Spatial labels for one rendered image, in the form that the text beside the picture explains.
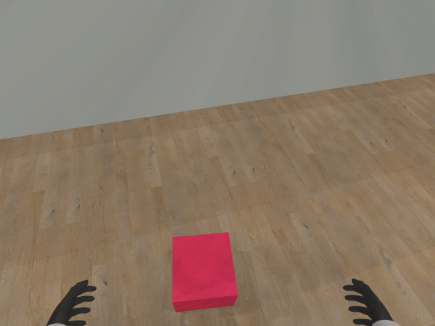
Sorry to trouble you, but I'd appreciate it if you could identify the carton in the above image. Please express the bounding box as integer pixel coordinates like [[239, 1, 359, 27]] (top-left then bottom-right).
[[172, 232, 238, 312]]

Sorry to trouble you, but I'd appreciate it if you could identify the robot right hand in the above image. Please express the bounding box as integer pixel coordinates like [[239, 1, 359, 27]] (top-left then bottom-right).
[[343, 278, 393, 326]]

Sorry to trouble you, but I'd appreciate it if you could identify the robot left hand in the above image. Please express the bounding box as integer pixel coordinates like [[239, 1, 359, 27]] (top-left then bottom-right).
[[46, 280, 97, 326]]

